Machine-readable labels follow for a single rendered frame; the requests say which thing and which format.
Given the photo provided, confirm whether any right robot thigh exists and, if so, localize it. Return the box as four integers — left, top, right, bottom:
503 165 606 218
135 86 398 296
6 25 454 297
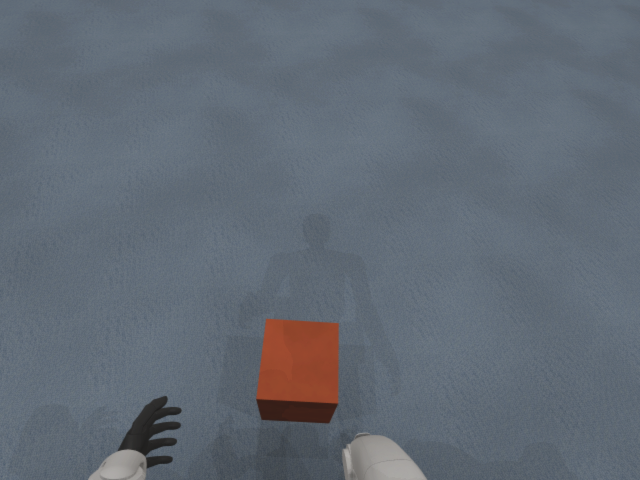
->
342 435 427 480

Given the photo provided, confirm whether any left robot hand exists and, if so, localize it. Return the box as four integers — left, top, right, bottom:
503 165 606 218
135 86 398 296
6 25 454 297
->
118 396 182 468

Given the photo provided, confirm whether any carton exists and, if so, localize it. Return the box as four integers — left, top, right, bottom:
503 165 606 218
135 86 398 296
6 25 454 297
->
256 319 339 423

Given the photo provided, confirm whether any robot left forearm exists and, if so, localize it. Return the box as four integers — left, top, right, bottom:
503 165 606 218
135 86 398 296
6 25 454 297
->
88 450 147 480

